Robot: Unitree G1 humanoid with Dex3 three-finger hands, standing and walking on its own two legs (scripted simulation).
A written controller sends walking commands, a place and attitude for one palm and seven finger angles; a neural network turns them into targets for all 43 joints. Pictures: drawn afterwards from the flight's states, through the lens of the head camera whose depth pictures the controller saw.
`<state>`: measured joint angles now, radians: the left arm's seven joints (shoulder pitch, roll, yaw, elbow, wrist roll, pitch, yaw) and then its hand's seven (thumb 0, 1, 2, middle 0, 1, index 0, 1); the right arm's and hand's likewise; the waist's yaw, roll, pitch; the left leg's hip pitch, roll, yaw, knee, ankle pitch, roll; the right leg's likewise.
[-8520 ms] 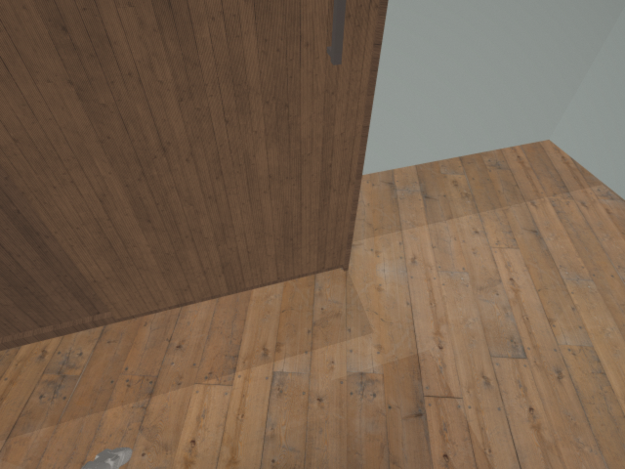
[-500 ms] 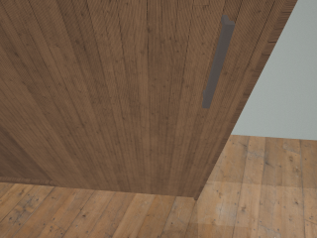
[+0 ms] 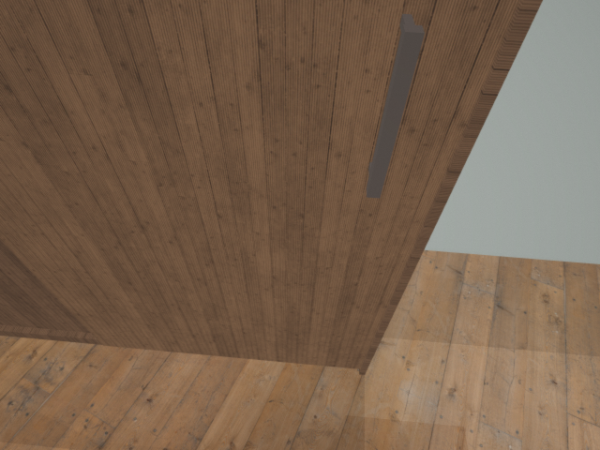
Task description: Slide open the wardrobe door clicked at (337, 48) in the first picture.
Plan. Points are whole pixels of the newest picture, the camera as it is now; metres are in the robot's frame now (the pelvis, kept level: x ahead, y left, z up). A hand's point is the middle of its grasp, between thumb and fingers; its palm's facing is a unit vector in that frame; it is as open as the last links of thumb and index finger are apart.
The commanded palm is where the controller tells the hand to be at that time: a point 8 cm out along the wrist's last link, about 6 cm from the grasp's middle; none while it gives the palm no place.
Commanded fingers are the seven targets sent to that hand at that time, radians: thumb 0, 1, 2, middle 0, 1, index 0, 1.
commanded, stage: come to a stop and stand still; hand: right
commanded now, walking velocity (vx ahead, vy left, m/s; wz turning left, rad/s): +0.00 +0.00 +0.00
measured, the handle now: (388, 117) +0.46 -0.06 +0.23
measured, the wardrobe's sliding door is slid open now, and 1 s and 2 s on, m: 0.00 0.00 0.00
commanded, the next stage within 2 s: look again from close up in 0.30 s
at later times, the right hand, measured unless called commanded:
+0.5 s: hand out of the picture +0.00 -0.18 -0.17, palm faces -0.01 +0.99 -0.16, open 7.4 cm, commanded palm none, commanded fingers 0.00 -0.90 -0.90 0.20 0.30 0.20 0.30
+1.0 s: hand out of the picture +0.01 -0.20 -0.17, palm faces -0.03 +0.98 -0.20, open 7.4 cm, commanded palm none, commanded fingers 0.00 -0.90 -0.90 0.20 0.30 0.20 0.30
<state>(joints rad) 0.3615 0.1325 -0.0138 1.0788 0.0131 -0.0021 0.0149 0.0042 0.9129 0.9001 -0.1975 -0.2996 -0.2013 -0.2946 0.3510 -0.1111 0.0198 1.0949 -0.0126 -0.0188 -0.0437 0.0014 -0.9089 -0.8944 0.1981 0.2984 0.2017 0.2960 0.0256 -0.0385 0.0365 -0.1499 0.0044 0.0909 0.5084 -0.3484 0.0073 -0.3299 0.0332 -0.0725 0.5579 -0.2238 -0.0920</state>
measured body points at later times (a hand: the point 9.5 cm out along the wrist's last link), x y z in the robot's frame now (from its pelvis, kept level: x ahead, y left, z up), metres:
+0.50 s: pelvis +0.01 -0.01 +0.01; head +0.02 -0.03 +0.46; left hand +0.03 +0.22 -0.14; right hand +0.00 -0.23 -0.16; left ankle -0.05 +0.12 -0.73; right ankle +0.05 -0.06 -0.73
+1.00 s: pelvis +0.01 -0.01 +0.01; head +0.03 -0.02 +0.46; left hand +0.03 +0.22 -0.14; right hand +0.01 -0.25 -0.15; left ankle -0.05 +0.12 -0.73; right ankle +0.05 -0.06 -0.73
